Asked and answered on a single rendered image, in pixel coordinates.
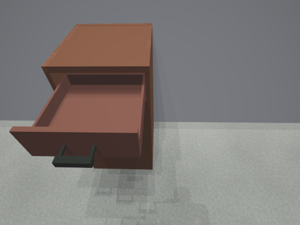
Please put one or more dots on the handle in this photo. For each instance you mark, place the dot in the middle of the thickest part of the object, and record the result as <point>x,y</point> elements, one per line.
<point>74,161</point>

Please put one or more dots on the cabinet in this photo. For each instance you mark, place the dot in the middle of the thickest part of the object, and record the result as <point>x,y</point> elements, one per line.
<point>111,48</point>

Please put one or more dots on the drawer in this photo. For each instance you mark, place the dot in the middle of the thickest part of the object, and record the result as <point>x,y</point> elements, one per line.
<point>106,110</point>

